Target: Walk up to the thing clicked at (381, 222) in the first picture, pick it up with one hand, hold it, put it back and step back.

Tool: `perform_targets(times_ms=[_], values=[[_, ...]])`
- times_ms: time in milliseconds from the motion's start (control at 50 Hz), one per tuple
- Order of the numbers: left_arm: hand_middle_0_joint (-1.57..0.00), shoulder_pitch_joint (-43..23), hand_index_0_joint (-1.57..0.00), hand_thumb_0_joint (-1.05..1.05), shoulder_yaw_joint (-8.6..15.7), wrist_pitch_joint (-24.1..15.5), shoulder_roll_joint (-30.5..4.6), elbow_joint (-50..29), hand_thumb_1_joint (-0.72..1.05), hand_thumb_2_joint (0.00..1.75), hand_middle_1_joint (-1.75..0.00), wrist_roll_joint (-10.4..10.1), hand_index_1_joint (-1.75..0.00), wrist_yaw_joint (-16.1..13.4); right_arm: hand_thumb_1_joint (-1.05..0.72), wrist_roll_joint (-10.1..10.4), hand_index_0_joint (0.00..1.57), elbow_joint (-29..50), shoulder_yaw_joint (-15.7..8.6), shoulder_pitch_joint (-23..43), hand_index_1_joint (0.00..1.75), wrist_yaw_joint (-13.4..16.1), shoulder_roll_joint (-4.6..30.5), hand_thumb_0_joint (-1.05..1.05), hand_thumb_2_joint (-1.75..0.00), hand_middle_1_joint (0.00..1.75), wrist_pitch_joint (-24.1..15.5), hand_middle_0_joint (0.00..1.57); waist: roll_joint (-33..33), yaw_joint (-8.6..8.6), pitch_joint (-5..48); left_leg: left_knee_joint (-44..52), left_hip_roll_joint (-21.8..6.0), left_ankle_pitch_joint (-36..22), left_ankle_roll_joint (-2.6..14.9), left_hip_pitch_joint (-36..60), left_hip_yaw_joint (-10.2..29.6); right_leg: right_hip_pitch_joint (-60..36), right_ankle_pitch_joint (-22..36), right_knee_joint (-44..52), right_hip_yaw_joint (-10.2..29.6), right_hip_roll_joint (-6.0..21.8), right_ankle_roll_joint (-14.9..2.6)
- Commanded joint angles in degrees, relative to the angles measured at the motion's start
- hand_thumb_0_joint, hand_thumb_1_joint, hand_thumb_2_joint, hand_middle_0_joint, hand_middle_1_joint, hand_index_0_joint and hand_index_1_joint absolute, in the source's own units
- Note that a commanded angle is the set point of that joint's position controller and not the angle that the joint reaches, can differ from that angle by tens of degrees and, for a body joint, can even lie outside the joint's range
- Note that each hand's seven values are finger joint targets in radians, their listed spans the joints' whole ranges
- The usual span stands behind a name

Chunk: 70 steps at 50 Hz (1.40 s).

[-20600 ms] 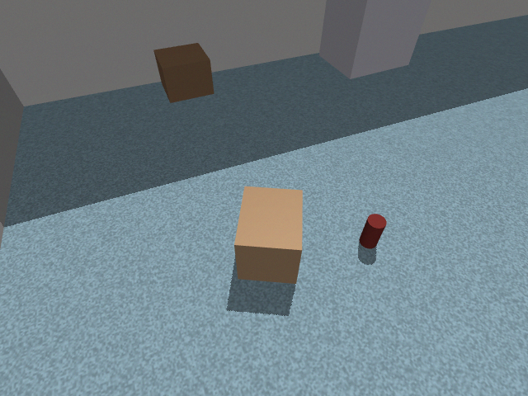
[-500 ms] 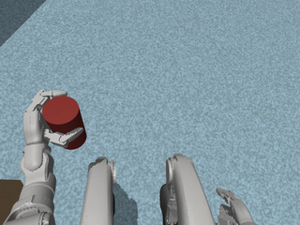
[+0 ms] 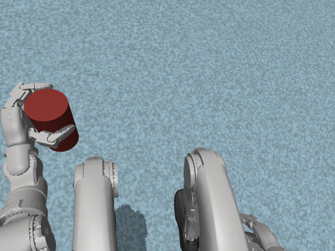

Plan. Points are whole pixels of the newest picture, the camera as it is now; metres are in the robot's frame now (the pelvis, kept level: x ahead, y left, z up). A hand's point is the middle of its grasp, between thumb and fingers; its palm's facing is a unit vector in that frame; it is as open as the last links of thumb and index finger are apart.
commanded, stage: crouch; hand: left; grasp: from the side
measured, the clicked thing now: (55, 123) +0.42 +0.23 -0.10
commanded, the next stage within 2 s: lower in 0.40 s
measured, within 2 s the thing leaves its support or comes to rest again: neither
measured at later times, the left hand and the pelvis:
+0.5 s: hand (58, 122) +0.43 +0.24 -0.13, palm faces +0.18 -0.98 -0.04, open 11.3 cm; pelvis +0.00 +0.00 -0.04, yaw -3 degrees
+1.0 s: hand (66, 126) +0.44 +0.24 -0.20, palm faces +0.21 -0.98 -0.02, open 11.3 cm; pelvis +0.00 +0.01 -0.06, yaw -6 degrees
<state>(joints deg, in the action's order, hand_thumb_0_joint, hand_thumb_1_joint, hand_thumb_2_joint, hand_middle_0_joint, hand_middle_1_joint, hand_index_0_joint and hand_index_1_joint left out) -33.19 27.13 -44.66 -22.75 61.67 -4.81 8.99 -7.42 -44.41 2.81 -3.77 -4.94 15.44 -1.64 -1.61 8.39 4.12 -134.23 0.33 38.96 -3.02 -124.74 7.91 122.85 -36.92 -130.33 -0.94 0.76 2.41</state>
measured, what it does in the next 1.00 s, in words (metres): lowers itself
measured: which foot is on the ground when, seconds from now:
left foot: down 0.00-1.00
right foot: down 0.00-1.00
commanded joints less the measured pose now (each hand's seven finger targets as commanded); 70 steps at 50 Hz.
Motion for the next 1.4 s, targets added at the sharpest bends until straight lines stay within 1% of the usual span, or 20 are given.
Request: perform_targets(times_ms=[0,120,140,180,220,300,460,500,520,580,600,660,700,780,840,920,1180,1220,1260,1380], values=[[-1.16,-23.63,-1.15,0.0,3.69,-8.12,-17.21,-17.3,0.07,1.21,-1.29,-1.95,-1.31,-0.51,-0.92,-0.67,0.2,3.83,-3.22,-5.95,0.3,0.48,14.2,0.0,-0.91,0.3,-0.49,0.2,14.53,-0.07,39.81,15.44,0.4,-3.79,2.73,24.75,-5.63,-19.67,5.98,11.53,-5.45,-1.28,-4.08],[-1.13,-24.29,-1.13,0.0,4.04,-8.75,-17.73,-16.03,0.11,1.21,-1.27,-2.05,-1.29,-0.95,-0.92,-1.57,0.2,3.66,-1.47,-5.99,0.3,0.01,14.98,0.0,-0.91,0.3,-0.04,0.2,15.25,0.87,37.94,12.53,0.33,-4.61,2.69,22.33,-5.06,-19.55,7.37,9.28,-6.04,-1.55,-3.91],[-1.15,-22.48,-1.15,0.0,5.0,-8.5,-18.91,-14.27,0.11,1.2,-1.28,-1.76,-1.29,-1.13,-0.92,-1.6,0.2,3.57,-1.5,-5.67,0.3,0.02,15.17,0.0,-0.91,0.3,0.23,0.2,15.24,0.12,36.96,12.31,0.32,-4.25,2.64,21.89,-5.1,-18.42,6.82,9.04,-6.09,-1.69,-3.94],[-1.13,-23.0,-1.13,0.0,3.11,-8.67,-17.33,-14.6,0.1,1.2,-1.27,-1.64,-1.29,-0.67,-0.92,-1.94,0.2,3.12,-1.15,-5.83,0.3,-0.15,15.34,0.0,-0.91,0.3,0.39,0.2,16.04,1.2,35.71,11.44,0.23,-4.33,2.58,21.55,-4.9,-17.55,7.16,8.47,-6.37,-1.91,-4.05],[-1.14,-22.59,-1.14,0.0,4.26,-8.68,-18.92,-15.16,0.09,1.19,-1.28,-1.34,-1.29,-0.95,-0.93,-2.26,0.2,3.31,-0.84,-5.67,0.3,-0.22,16.03,0.0,-0.91,0.3,0.51,0.2,16.76,1.15,35.93,11.03,0.17,-4.98,2.48,22.29,-4.51,-17.28,7.87,7.9,-6.73,-1.83,-4.01],[-1.13,-21.49,-1.13,0.0,2.91,-8.55,-17.82,-13.52,0.06,1.19,-1.27,-1.67,-1.29,-0.68,-0.93,-2.57,0.2,3.25,-0.1,-5.28,0.3,-0.57,16.5,0.0,-0.92,0.3,1.02,0.2,17.02,1.9,35.3,10.03,0.07,-5.78,2.28,22.18,-3.95,-16.72,8.38,6.97,-7.17,-2.07,-4.05],[-1.17,-22.2,-1.17,0.0,2.74,-9.61,-19.02,-14.4,0.12,1.21,-1.3,-2.08,-1.31,-1.0,-0.94,-3.17,0.2,3.18,1.24,-4.63,0.3,-0.83,17.43,0.0,-0.92,0.3,1.36,0.2,17.56,2.85,34.11,8.8,0.0,-5.05,2.26,21.54,-2.97,-16.92,8.38,5.93,-7.8,-2.12,-3.9],[-1.19,-23.22,-1.2,0.0,3.36,-10.24,-20.01,-15.51,0.03,1.18,-1.33,-2.37,-1.34,-1.45,-0.95,-3.44,0.2,3.51,1.72,-4.29,0.3,-0.91,17.64,0.0,-0.92,0.3,1.53,0.2,18.1,3.03,34.36,8.69,-0.05,-4.89,2.16,21.93,-2.55,-16.86,8.24,5.81,-8.12,-2.2,-3.92],[-1.18,-22.4,-1.18,0.0,3.72,-10.28,-20.19,-13.98,0.03,1.16,-1.32,-2.43,-1.33,-1.6,-0.94,-3.43,0.2,3.39,1.73,-3.83,0.3,-0.85,17.75,0.0,-0.92,0.3,1.62,0.2,17.69,2.55,33.34,8.46,-0.09,-4.85,2.15,21.5,-2.61,-16.01,8.12,5.6,-8.09,-2.26,-4.01],[-1.17,-19.73,-1.17,0.0,2.67,-11.08,-17.98,-8.11,0.04,1.19,-1.32,-2.16,-1.33,-2.21,-0.94,-4.11,0.2,3.46,3.07,-3.47,0.3,-1.17,17.86,0.0,-0.92,0.3,1.65,0.2,14.99,4.25,31.02,6.62,-0.09,-6.51,2.34,19.63,-2.18,-17.62,10.01,5.34,-8.73,-2.52,-3.67],[-1.17,-20.51,-1.18,0.0,4.08,-11.6,-20.06,-7.16,0.02,1.18,-1.32,-2.11,-1.33,-2.57,-0.95,-4.33,0.2,3.33,3.62,-3.28,0.3,-1.13,17.97,0.0,-0.92,0.3,1.71,0.2,14.33,3.72,30.9,5.86,-0.17,-7.06,2.38,19.23,-2.33,-18.53,10.43,5.37,-8.56,-2.69,-3.58],[-1.2,-22.79,-1.21,0.0,2.87,-13.47,-21.27,-7.28,0.04,1.18,-1.34,-1.3,-1.34,-2.42,-0.95,-5.22,0.2,3.88,4.79,-2.01,0.3,-1.4,18.65,0.0,-0.92,0.3,1.94,0.2,16.12,5.33,29.92,5.74,-0.47,-7.52,2.14,20.1,-1.4,-18.22,10.88,4.44,-9.38,-2.7,-3.6],[-1.19,-20.86,-1.2,0.0,4.87,-14.3,-23.58,-6.48,0.05,1.17,-1.32,-0.98,-1.33,-2.67,-0.94,-5.82,0.2,4.11,5.31,-1.41,0.3,-1.43,19.29,0.0,-0.92,0.3,2.08,0.2,17.35,4.57,30.67,5.52,-0.64,-8.53,1.83,22.0,-1.13,-18.5,11.51,3.92,-9.74,-2.82,-3.62],[-1.17,-21.39,-1.18,0.0,4.24,-15.46,-23.23,-5.33,0.08,1.16,-1.3,-1.22,-1.31,-3.06,-0.95,-6.87,0.2,4.64,6.7,-0.03,0.3,-1.76,19.94,0.0,-0.92,0.3,2.13,0.2,18.74,5.64,29.69,4.72,-0.89,-8.98,1.57,22.31,-0.59,-18.82,12.18,3.22,-10.28,-3.02,-3.6],[-1.15,-21.76,-1.15,0.0,5.76,-16.34,-26.47,-6.15,0.04,1.15,-1.29,-0.63,-1.3,-4.17,-0.95,-7.68,0.2,5.24,7.61,0.64,0.3,-1.78,20.89,0.0,-0.92,0.3,2.46,0.2,20.94,6.0,29.42,4.6,-1.15,-9.01,1.23,23.69,0.04,-19.26,12.41,2.85,-10.98,-2.99,-3.56],[-1.15,-22.36,-1.16,0.0,5.46,-17.26,-27.95,-6.02,0.03,1.15,-1.29,0.19,-1.3,-5.48,-0.95,-8.43,0.2,6.14,8.63,2.09,0.3,-2.07,21.53,0.0,-0.92,0.3,2.53,0.2,21.76,7.05,28.34,4.05,-1.41,-9.27,1.07,23.51,0.7,-19.28,12.83,2.29,-11.56,-3.23,-3.62],[-1.15,-21.39,-1.16,0.0,4.62,-19.92,-29.63,-0.53,0.09,1.15,-1.29,1.33,-1.29,-8.6,-0.93,-10.48,0.2,8.28,11.76,5.51,0.3,-2.88,23.76,0.0,-0.91,0.3,2.26,0.2,21.13,9.78,22.83,2.53,-1.78,-7.81,1.07,22.65,2.86,-19.66,12.9,2.17,-14.04,-3.74,-2.99],[-1.15,-20.46,-1.16,0.0,4.12,-19.86,-28.23,1.63,0.1,1.18,-1.31,1.2,-1.31,-8.79,-0.93,-10.45,0.2,8.22,11.97,5.53,0.3,-2.91,23.92,0.0,-0.91,0.3,2.18,0.2,20.06,10.37,21.9,2.33,-1.89,-7.96,1.14,22.63,3.29,-19.7,13.19,2.12,-14.29,-3.79,-2.89],[-1.15,-21.43,-1.16,0.0,5.1,-20.49,-31.26,0.82,0.09,1.17,-1.3,1.64,-1.3,-9.43,-0.93,-10.79,0.2,8.73,12.57,6.63,0.3,-3.07,24.17,0.0,-0.91,0.3,2.11,0.2,21.08,10.02,21.31,2.4,-1.96,-6.83,1.15,22.06,3.45,-19.47,12.25,2.11,-14.62,-3.99,-2.93],[-1.19,-22.1,-1.19,0.0,4.33,-22.05,-31.05,1.54,0.13,1.19,-1.32,2.0,-1.32,-10.51,-0.93,-11.29,0.2,9.46,13.52,8.01,0.3,-3.36,24.84,0.0,-0.91,0.3,2.09,0.2,22.76,11.36,18.83,3.38,-2.33,-6.16,0.58,23.19,4.88,-18.07,11.77,1.27,-15.84,-4.15,-3.0]])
